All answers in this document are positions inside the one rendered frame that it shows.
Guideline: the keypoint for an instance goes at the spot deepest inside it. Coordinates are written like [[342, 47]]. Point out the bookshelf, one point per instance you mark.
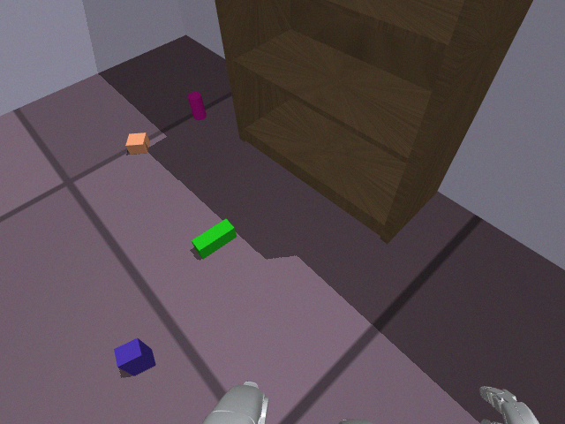
[[366, 101]]

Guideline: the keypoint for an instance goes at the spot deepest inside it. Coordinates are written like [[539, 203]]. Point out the right robot hand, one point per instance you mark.
[[505, 403]]

